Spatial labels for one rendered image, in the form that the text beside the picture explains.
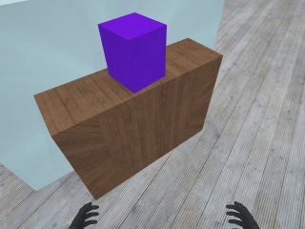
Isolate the pedestal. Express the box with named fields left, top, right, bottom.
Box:
left=33, top=37, right=223, bottom=200

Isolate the right robot hand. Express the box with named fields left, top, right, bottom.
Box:
left=226, top=201, right=260, bottom=229

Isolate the carton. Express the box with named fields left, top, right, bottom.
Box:
left=98, top=12, right=167, bottom=94

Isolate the left robot hand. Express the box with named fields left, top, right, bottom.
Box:
left=69, top=202, right=99, bottom=229

